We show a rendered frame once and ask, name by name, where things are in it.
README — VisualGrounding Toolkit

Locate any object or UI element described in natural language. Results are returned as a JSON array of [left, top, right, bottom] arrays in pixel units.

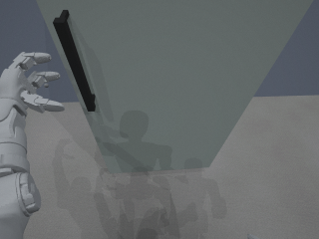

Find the fridge door
[[36, 0, 314, 173]]

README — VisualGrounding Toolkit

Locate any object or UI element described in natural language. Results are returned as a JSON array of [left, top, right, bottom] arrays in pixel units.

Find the robot left upper arm
[[0, 172, 42, 239]]

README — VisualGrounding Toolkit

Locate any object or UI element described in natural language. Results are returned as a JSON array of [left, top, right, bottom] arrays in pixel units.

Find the robot left forearm
[[0, 98, 30, 178]]

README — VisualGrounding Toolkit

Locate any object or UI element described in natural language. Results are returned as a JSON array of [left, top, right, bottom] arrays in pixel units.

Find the handle
[[53, 10, 96, 112]]

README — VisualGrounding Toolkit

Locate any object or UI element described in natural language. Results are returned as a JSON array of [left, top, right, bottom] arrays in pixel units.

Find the robot left hand
[[0, 52, 65, 114]]

